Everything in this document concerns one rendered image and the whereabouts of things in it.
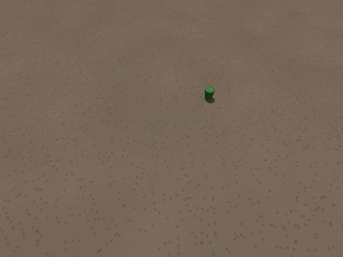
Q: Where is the cup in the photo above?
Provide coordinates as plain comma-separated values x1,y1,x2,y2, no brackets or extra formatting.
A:
205,87,215,100

